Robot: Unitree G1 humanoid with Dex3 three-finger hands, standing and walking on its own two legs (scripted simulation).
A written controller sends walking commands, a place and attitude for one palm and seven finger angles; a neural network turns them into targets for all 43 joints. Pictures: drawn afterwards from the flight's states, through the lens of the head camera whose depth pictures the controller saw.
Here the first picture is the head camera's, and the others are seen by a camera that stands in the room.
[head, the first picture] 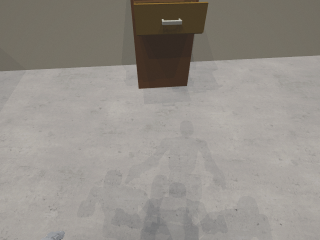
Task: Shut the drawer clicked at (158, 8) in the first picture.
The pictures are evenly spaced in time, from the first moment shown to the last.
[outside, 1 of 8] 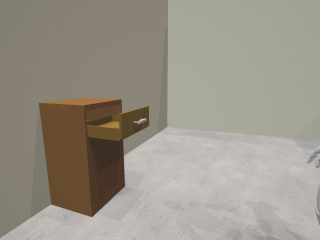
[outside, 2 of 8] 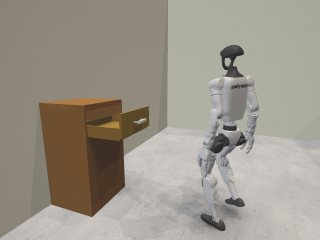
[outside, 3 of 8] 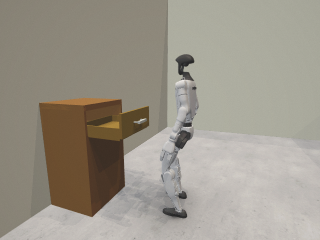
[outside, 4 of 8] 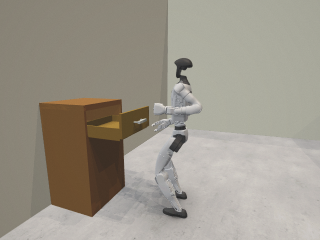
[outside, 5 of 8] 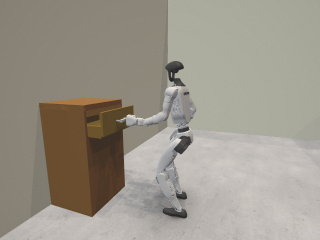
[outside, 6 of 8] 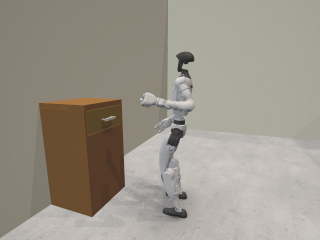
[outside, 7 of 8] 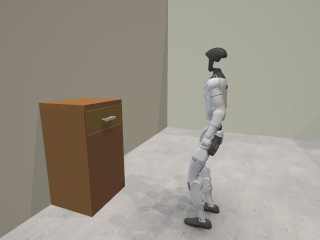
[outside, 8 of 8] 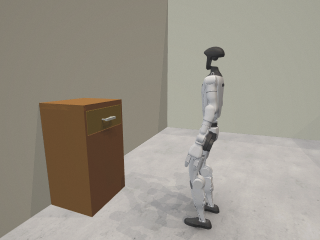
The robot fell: no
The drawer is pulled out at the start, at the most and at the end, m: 0.30 0.30 0.00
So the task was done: yes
